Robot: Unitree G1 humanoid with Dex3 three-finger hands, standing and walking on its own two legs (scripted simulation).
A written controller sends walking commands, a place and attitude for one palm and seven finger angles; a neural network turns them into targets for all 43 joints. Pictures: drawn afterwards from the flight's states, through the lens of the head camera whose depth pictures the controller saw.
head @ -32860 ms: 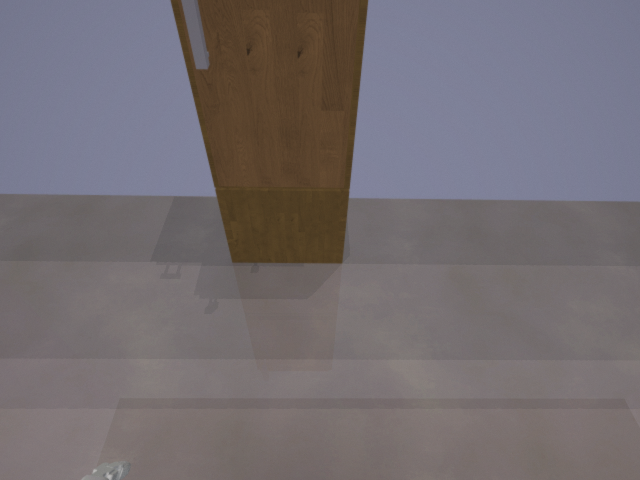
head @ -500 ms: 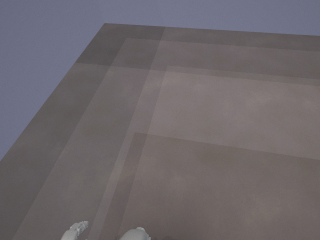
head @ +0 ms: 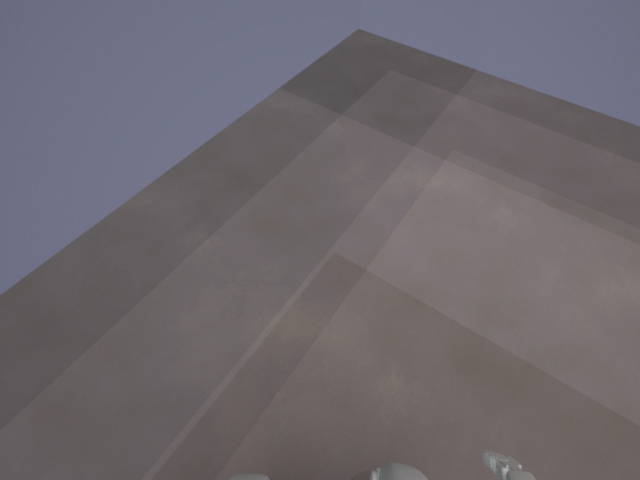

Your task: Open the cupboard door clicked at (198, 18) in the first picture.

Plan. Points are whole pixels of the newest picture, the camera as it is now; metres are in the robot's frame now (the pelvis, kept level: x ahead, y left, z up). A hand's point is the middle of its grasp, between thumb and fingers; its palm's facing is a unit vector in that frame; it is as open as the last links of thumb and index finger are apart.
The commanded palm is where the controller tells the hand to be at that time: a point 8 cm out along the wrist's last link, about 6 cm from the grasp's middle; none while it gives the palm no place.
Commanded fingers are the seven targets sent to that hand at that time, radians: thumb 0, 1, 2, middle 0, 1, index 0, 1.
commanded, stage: turn to face it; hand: left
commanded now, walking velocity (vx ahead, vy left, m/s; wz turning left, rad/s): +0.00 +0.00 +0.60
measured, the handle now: out of the picture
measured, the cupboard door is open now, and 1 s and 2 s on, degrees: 41 41 41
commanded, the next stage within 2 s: none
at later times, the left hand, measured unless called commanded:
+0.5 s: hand out of the picture +0.02 +0.15 -0.14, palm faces +0.32 -0.91 -0.26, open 7.3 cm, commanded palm none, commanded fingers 0.00 0.90 0.90 -0.20 -0.30 -0.20 -0.30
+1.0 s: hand out of the picture +0.02 +0.17 -0.14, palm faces +0.55 -0.77 -0.31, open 7.4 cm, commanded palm none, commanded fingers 0.00 0.90 0.90 -0.20 -0.30 -0.20 -0.30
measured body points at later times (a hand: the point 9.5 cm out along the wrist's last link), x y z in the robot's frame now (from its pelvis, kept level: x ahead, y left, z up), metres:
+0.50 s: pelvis +0.02 -0.06 +0.01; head +0.08 -0.05 +0.46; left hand +0.01 +0.20 -0.12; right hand +0.18 -0.28 -0.14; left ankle -0.03 +0.08 -0.68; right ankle +0.03 -0.15 -0.73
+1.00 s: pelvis +0.04 -0.07 +0.00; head +0.10 -0.06 +0.44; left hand -0.01 +0.21 -0.12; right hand +0.24 -0.24 -0.16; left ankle -0.03 +0.06 -0.71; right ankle +0.10 -0.17 -0.73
